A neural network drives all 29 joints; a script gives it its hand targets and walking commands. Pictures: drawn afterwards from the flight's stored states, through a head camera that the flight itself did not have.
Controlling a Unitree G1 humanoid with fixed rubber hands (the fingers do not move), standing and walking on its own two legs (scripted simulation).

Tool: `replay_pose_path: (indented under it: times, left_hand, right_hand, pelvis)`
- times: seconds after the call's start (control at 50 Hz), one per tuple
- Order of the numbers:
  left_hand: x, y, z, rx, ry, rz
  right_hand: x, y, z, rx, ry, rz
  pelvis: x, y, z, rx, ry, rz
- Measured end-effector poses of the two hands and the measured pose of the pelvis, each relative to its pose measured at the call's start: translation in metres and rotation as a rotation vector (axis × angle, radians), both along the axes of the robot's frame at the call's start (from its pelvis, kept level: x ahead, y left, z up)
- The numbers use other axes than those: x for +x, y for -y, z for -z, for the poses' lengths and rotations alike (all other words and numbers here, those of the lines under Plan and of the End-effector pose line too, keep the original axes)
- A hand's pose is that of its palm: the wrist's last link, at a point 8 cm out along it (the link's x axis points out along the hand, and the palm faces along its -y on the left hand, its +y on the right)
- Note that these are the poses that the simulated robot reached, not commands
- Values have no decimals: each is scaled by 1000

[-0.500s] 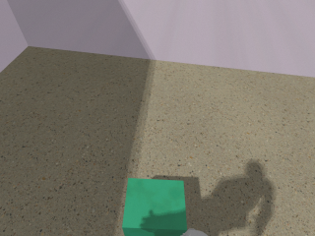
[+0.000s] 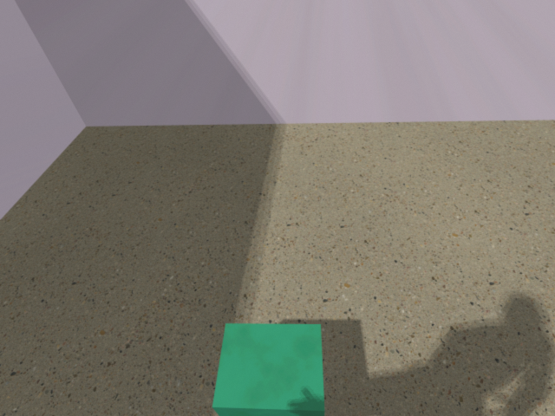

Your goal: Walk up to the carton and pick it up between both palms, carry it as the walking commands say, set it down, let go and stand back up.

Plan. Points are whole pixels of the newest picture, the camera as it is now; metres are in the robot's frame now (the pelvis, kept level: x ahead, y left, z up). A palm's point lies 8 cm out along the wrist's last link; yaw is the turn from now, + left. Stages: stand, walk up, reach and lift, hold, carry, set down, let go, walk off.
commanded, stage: walk up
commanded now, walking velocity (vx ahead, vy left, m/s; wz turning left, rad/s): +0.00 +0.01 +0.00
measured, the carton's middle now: (274, 378) +0.40 +0.09 -0.65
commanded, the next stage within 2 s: stand in 1.84 s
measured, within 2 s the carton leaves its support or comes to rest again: neither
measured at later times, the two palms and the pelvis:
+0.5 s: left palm out of the picture -0.08 +0.31 -0.15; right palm out of the picture -0.13 -0.16 -0.14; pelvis -0.07 +0.06 +0.00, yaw +1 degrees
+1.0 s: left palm out of the picture -0.01 +0.27 -0.12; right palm out of the picture -0.01 -0.21 -0.15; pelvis +0.00 +0.03 +0.01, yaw -1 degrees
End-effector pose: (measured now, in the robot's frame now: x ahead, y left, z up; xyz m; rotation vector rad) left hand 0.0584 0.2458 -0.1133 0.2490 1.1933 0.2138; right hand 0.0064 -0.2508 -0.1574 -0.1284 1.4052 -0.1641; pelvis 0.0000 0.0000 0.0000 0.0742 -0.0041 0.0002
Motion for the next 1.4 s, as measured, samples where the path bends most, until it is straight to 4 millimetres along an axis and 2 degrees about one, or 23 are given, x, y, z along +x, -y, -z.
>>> replay_pose_path:
  times: [0.08, 0.14, 0.24, 0.3, 0.36, 0.42, 0.5, 0.54, 0.6, 0.72, 0.78, 0.8, 0.84, 0.9, 0.96, 1.06, 1.16, 1.2, 1.26, 1.34, 1.4]
  left_hand:
    - [-13, 11, 13, -55, 2, -5]
    - [-29, 10, 22, -83, -14, -22]
    - [-73, -23, 29, -55, -71, -80]
    - [-98, -46, 39, -54, -115, -83]
    - [-118, -59, 37, -71, -155, -87]
    - [-131, -65, 33, -85, -174, -96]
    - [-140, -64, 34, -100, -200, -76]
    - [-132, -61, 33, -113, -194, -47]
    - [-100, -55, 28, -119, -133, 6]
    - [-14, -32, 20, -106, 23, 96]
    - [13, -19, 23, -84, 70, 103]
    - [16, -16, 22, -78, 74, 96]
    - [7, -14, 18, -63, 54, 70]
    - [-24, -19, 12, -35, -38, 8]
    - [-53, -20, 7, -31, -129, -31]
    - [-75, -18, 16, -79, -210, -61]
    - [-71, -29, 43, -136, -213, -102]
    - [-66, -41, 51, -133, -207, -114]
    - [-60, -56, 51, -110, -215, -97]
    - [-51, -69, 45, -83, -205, -51]
    - [-50, -68, 40, -77, -185, -38]
  right_hand:
    - [-30, -9, -3, -9, -45, -9]
    - [-57, -16, -7, -22, -85, -17]
    - [-106, -28, -12, -39, -159, -30]
    - [-137, -41, -14, -61, -172, -26]
    - [-164, -58, -21, -65, -195, -5]
    - [-166, -76, -24, -49, -181, -6]
    - [-135, -93, -22, -29, -72, -6]
    - [-121, -96, -22, -23, -20, 4]
    - [-117, -95, -23, -22, -5, 25]
    - [-152, -81, -21, -7, -142, 89]
    - [-165, -67, -14, 1, -211, 109]
    - [-163, -62, -12, 3, -225, 104]
    - [-145, -53, -12, 3, -221, 80]
    - [-97, -40, -11, -2, -141, 42]
    - [-49, -37, -10, 3, -59, 16]
    - [17, -49, -8, 9, 48, -17]
    - [63, -71, -4, -33, 132, -48]
    - [70, -79, -6, -51, 149, -50]
    - [67, -86, -14, -69, 178, -20]
    - [45, -88, -17, -77, 162, -5]
    - [27, -89, -14, -55, 136, 9]
  pelvis:
    - [-12, 0, 2, -19, 6, -13]
    - [-24, -5, 4, -29, 2, -27]
    - [-48, -24, 7, -34, -2, -58]
    - [-64, -39, 13, -68, 1, -58]
    - [-73, -50, 8, -73, 17, -38]
    - [-76, -58, 3, -93, 15, -42]
    - [-75, -63, 1, -92, -7, -23]
    - [-72, -64, -1, -95, -21, -16]
    - [-68, -63, -3, -101, -30, -12]
    - [-53, -49, 1, -86, -27, 6]
    - [-38, -35, 11, -63, -19, 8]
    - [-33, -32, 12, -66, -12, 1]
    - [-23, -27, 8, -47, -4, -6]
    - [-12, -27, 0, -12, 7, 12]
    - [-8, -30, -5, 8, 13, 13]
    - [2, -42, -3, -14, 16, 7]
    - [18, -63, 14, -80, 17, -11]
    - [17, -69, 17, -69, 13, -12]
    - [8, -72, 14, -82, 4, 3]
    - [-3, -74, 10, -102, -7, 2]
    - [-7, -73, 8, -91, -11, 5]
